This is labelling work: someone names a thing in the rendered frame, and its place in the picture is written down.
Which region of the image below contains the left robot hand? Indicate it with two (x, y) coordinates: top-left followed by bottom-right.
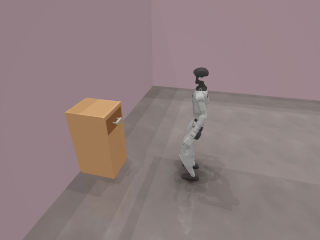
(182, 136), (194, 148)

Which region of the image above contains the handle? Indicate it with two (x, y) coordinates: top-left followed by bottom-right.
(112, 117), (122, 125)

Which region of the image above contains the cabinet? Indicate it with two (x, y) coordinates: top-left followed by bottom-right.
(65, 98), (128, 179)

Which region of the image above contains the robot left upper arm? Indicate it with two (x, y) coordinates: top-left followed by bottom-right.
(195, 91), (207, 120)

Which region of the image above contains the robot left thigh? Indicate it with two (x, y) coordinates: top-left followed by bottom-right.
(180, 128), (201, 157)

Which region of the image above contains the robot left forearm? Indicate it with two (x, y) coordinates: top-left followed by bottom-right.
(189, 115), (206, 139)

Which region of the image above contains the drawer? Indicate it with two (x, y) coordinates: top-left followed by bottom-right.
(106, 107), (122, 136)

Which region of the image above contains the robot left foot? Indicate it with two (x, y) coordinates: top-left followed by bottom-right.
(181, 173), (199, 181)

